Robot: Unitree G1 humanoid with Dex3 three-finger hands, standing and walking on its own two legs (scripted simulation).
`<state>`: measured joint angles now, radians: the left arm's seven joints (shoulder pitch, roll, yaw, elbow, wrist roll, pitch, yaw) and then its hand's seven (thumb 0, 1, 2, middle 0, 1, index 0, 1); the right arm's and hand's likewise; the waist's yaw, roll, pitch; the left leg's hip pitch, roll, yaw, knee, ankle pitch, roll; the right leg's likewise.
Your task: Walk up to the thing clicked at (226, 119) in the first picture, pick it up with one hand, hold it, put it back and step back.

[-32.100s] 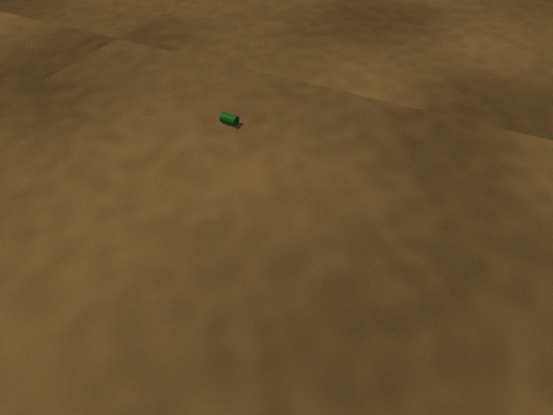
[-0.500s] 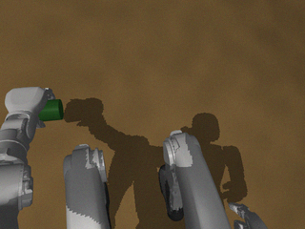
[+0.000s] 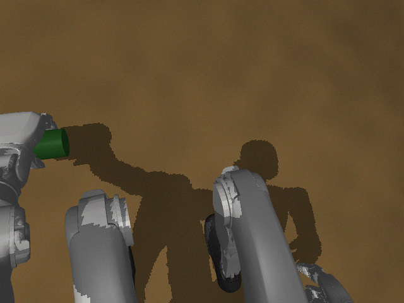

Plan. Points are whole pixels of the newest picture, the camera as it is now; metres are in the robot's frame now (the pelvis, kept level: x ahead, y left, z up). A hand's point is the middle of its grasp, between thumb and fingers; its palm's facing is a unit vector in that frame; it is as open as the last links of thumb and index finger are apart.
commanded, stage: lower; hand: left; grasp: from above
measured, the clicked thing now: (38, 145) +0.43 +0.29 -0.22
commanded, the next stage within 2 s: rest in 0.06 s
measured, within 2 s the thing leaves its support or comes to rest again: rests again in 0.84 s
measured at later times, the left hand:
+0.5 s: hand (43, 148) +0.43 +0.29 -0.25, palm faces -0.49 -0.09 -0.87, open 8.8 cm
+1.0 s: hand (48, 149) +0.44 +0.28 -0.28, palm faces -0.48 -0.09 -0.87, open 8.8 cm
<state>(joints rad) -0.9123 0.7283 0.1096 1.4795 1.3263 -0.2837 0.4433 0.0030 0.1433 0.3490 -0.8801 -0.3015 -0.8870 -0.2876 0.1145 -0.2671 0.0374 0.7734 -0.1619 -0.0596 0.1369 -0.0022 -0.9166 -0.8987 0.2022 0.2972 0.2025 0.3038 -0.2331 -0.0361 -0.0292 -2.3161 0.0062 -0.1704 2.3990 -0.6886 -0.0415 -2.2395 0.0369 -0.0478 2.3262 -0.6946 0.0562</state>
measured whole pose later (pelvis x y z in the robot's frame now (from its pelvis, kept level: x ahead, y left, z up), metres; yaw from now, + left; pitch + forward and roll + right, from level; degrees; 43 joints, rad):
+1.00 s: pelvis +0.01 +0.01 -0.04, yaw -5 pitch +30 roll -11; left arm -0.91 0.85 0.16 1.62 1.36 -0.27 0.61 0.00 0.20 0.21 -0.90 -0.23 -0.91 -0.22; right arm 0.06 -0.30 0.15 0.77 -0.25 -0.15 0.22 0.00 -0.91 -0.89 0.20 0.30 0.20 0.30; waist -0.30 -0.10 0.09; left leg -2.37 0.00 -0.25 2.57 -0.74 -0.05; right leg -2.27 0.07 -0.10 2.44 -0.71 0.07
